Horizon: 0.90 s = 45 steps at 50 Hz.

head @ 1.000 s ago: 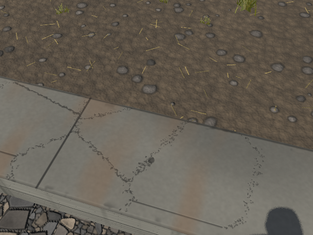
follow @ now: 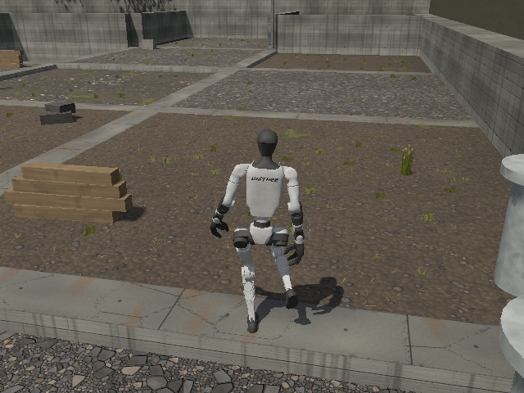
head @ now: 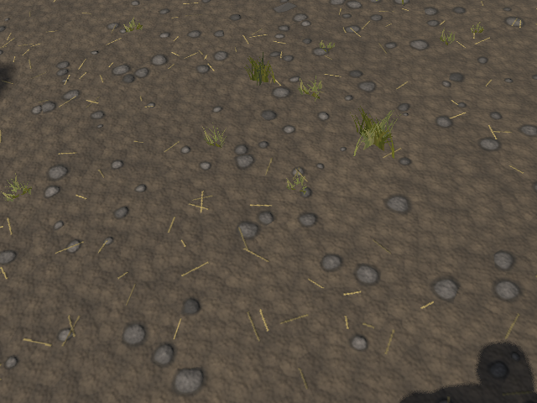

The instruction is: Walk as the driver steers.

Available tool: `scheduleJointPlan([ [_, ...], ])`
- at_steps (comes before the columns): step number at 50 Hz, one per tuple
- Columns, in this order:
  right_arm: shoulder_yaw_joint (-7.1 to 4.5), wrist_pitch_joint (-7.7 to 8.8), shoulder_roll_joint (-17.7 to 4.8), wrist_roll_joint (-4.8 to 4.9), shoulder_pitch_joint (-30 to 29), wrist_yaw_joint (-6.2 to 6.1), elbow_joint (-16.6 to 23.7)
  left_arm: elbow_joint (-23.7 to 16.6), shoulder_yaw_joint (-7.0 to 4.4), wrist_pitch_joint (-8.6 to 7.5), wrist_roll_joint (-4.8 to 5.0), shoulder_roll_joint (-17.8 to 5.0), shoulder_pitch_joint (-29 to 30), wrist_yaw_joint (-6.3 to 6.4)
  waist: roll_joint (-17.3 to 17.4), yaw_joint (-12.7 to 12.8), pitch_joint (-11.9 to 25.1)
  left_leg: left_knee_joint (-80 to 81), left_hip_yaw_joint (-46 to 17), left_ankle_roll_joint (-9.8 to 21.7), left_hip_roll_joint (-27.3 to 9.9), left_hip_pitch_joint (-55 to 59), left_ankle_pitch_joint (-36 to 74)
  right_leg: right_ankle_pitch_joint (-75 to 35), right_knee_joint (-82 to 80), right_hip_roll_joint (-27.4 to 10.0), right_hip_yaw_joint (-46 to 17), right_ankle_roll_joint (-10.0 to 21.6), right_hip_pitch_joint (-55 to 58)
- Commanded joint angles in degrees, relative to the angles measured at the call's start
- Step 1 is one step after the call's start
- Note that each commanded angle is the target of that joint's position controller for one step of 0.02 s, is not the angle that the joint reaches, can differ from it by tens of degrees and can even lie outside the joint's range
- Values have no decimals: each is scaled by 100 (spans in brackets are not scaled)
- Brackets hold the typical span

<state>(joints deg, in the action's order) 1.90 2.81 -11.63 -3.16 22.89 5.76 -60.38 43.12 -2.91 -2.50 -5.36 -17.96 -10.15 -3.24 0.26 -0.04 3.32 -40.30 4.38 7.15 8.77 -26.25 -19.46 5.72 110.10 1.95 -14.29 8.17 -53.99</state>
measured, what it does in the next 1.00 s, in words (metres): climbs: right foot, then left foot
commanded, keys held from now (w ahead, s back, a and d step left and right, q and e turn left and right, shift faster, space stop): w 0.86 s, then w+e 0.14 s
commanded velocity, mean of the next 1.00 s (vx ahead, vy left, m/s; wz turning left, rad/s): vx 0.50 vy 0.00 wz -0.02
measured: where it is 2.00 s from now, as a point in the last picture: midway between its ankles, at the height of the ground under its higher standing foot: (349, 237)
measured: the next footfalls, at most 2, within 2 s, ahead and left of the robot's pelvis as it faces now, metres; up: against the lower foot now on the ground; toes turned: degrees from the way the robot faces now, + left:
right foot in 0.30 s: +0.35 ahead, -0.19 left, +0.00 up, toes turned -1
left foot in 0.84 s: +0.64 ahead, +0.05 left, +0.00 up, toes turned +4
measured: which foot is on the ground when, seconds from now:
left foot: down 0.00-0.32, up 0.34-0.82, down 0.84-1.00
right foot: up 0.00-0.28, down 0.30-0.86, up 0.88-1.00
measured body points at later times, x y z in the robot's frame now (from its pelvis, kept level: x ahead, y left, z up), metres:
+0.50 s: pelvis +0.29 -0.10 +0.04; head +0.31 -0.11 +0.49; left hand +0.39 +0.16 -0.08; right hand +0.38 -0.38 -0.09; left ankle +0.24 +0.05 -0.59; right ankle +0.31 -0.19 -0.71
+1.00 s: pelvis +0.55 -0.05 +0.03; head +0.58 -0.03 +0.48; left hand +0.61 +0.23 -0.11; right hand +0.70 -0.30 -0.07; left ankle +0.60 +0.04 -0.71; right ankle +0.48 -0.19 -0.62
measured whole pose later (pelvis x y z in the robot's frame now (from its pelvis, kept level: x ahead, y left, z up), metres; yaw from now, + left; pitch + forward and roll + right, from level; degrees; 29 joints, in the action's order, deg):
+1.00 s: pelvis +0.55 -0.05 +0.03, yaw +0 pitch +2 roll +1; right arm -3.3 5.1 -13.1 -0.2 10.3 0.9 -44.5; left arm 50.8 -3.2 -4.1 1.7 -15.8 -17.1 0.5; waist -2.1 0.6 -0.8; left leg -25.7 4.8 3.1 1.3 -18.8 -9.1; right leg 21.1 67.2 -2.7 -2.4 1.4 -26.5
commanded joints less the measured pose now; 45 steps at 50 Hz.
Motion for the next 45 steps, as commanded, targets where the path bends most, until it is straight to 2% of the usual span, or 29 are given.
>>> scheduleJointPlan([
  [1, 93, 635, 449, -68, -907, -207, 476, -410, 362, -105, 191, 548, -534, -17, -173, 544, -54, 2244, -927, 371, -626, -783, 1585, 97, -1785, -786, 1009, -220, 573],
  [2, 69, 671, 266, -152, -431, -287, 423, -562, 354, -197, 213, 444, 17, -77, 44, 241, 24, 2389, -870, 365, -565, -666, 1923, -304, -2270, -824, 1199, -562, 741],
  [3, 10, 695, -37, -165, -108, -337, 489, -615, 320, -243, 177, 291, 275, -106, 394, 12, 31, 2488, -880, 404, -634, -347, 2165, -585, -2831, -788, 1282, -837, 763],
  [4, -30, 708, -194, -109, 151, -333, 535, -656, 292, -246, 149, 202, 493, -131, 536, -158, -42, 2588, -908, 440, -756, -37, 2393, -694, -3452, -772, 1340, -1035, 840],
  [6, -98, 718, -435, 139, 69, -201, 763, -735, 279, -98, 116, 188, 873, -162, 617, -225, -244, 2866, -1015, 493, -1088, 79, 2172, -866, -5111, -722, 1426, -1220, 1626],
  [7, -112, 724, -498, 180, 272, -123, 732, -786, 260, -8, 93, 203, 1113, -165, 631, -296, -419, 2905, -1140, 518, -1310, 298, 2062, -964, -5651, -703, 1434, -1207, 1783],
  [9, -216, 663, -763, 206, 684, -51, 633, -922, 214, 58, 140, 155, 1487, -127, 643, -400, -690, 2797, -1446, 615, -1808, 1240, 2252, -1081, -6694, -630, 1431, -1086, 1624],
  [11, -319, 584, -943, 176, 1021, -96, 463, -1105, 202, 14, 217, 137, 2013, -60, 641, -589, -847, 2616, -1737, 635, -2201, 2395, 2570, -693, -7652, -541, 1471, -900, 1289],
  [13, -410, 469, -1034, 141, 999, -232, 425, -1172, 141, -100, 296, 37, 2165, 17, 612, -588, -702, 2363, -1803, 493, -2424, 3016, 3375, -410, -8266, -420, 1581, -602, 1647],
  [14, -444, 446, -1101, 119, 854, -291, 452, -1065, 60, -174, 382, -114, 1863, 70, 554, -407, -456, 2055, -1603, 310, -2286, 3081, 4257, -677, -8552, -292, 1689, -397, 2356],
  [15, -429, 477, -1037, 34, 816, -318, 518, -888, -78, -279, 475, -391, 1170, 140, 496, -139, 206, 1403, -1220, -37, -1913, 2675, 5166, -1077, -8145, -236, 1745, -51, 3900],
  [16, -226, 539, -356, -53, 1304, -403, 657, -596, -140, -348, 422, -668, 43, 149, -406, 12, 1890, -166, -938, -477, -1350, 1194, 4104, -2836, -7181, -1117, 981, 986, 6976],
  [17, -59, 589, -78, -144, 1478, -326, 892, -258, -156, -314, 386, -612, -1372, 177, -1578, 566, 2940, -1704, -712, -871, -370, -914, 210, -1604, -8278, -2473, -1598, 2041, 9262],
  [18, -350, 533, -820, 567, 545, -507, 841, 64, -247, -187, 773, -722, -2007, 277, -1065, 996, 2050, -3523, -1087, -885, -688, -1612, -1219, -1009, -8697, -2583, -2282, 1261, 8248],
  [19, -434, 545, -1031, 658, -18, -545, 1152, 16, -169, -194, 815, -575, -1299, 341, -562, 736, 943, -3931, -1198, -754, -939, -2033, -748, -730, -8894, -2352, -1596, 762, 7048],
  [20, -429, 520, -861, 578, -384, -578, 1267, -100, -108, -224, 720, -417, -770, 361, -299, 471, 404, -3818, -1051, -701, -1139, -1893, -158, -1088, -9162, -2130, -875, 589, 6005],
  [21, -434, 472, -720, 512, -429, -613, 1357, -99, -77, -279, 618, -261, -485, 328, -302, 213, 154, -3646, -920, -690, -1312, -1676, 218, -1274, -9468, -1896, -357, 545, 5396],
  [22, -461, 400, -636, 472, -339, -635, 1398, -58, -18, -322, 563, -21, -316, 284, -462, 10, 141, -3546, -890, -653, -1466, -1405, 395, -1145, -9700, -1681, -17, 498, 5048],
  [23, -479, 323, -549, 458, -264, -647, 1431, 3, 11, -358, 544, 147, -234, 238, -528, -102, 89, -3420, -876, -594, -1548, -1265, 462, -910, -9860, -1509, 208, 476, 4843],
  [25, -508, 225, -451, 456, -329, -641, 1513, 147, -17, -408, 580, 83, -271, 205, -493, -236, -99, -3101, -832, -605, -1642, -1414, 577, -1005, -10039, -1429, 474, 549, 4573],
  [29, -478, 181, -409, 339, -1150, -592, 1838, 327, -115, -396, 540, -284, -566, 281, -198, -114, -366, -1461, -740, -753, -1760, -1535, 1602, -1400, -10203, -1343, 855, 544, 4262],
  [33, -436, 217, -436, 388, -2035, -526, 2064, 496, -184, -353, 634, -569, -1015, 345, -204, 233, -482, 87, -570, -721, -1516, -1125, 2385, -1292, -10278, -1313, 1041, 368, 4569],
  [38, -466, 267, -561, 435, -2787, -376, 2438, 796, -209, -192, 669, -570, -1530, 390, -300, 442, -639, 870, -537, -475, -1323, -1270, 1964, -1458, -9801, -1639, 928, 237, 5651],
  [40, -537, 292, -702, 417, -2550, -349, 2434, 819, -244, -134, 651, -662, -1417, 409, -471, 222, -439, 1101, -399, -308, -1124, -647, 1513, -2372, -9332, -1627, 977, 106, 5821],
  [41, -620, 299, -836, 391, -2071, -363, 2309, 804, -247, -109, 657, -680, -1314, 420, -534, -57, -135, 1270, -227, -191, -937, 114, 1502, -3192, -8793, -1490, 1105, 11, 5785],
  [42, -770, 294, -1119, 369, -1160, -418, 2036, 757, -205, -94, 620, -589, -1255, 425, -450, -441, 413, 1259, -209, 5, -921, 1449, 1751, -3420, -7782, -1194, 1305, -147, 5362],
  [43, -901, 276, -1571, 293, 9, -495, 1828, 561, -116, -123, 493, -408, -1192, 443, 162, -822, 1299, 979, -1465, 422, -2040, 3357, 2379, -1678, -5954, -812, 1579, -368, 4017],
  [44, -930, 253, -1775, 305, 172, -465, 1735, 562, 101, -242, 540, 290, -1915, 369, 1608, -471, 1996, 1589, -3977, 1316, -3225, 5118, 1427, 2461, -4154, 119, 1344, -660, 1764],
  [45, -814, 217, -1231, 339, 207, -488, 1775, 663, -46, -334, 677, -275, -1584, 337, 1041, -710, 1799, 1943, -4194, 1121, -3120, 4903, 748, 2778, -3498, -120, 650, -618, 1135],
])
Keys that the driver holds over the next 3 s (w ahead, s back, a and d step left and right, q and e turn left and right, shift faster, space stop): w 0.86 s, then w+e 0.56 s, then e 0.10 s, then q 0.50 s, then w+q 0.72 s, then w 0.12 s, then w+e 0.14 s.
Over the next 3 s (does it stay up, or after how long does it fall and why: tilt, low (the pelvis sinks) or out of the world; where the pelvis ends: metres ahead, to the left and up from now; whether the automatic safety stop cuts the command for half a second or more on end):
stays up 1.29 -0.07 0.04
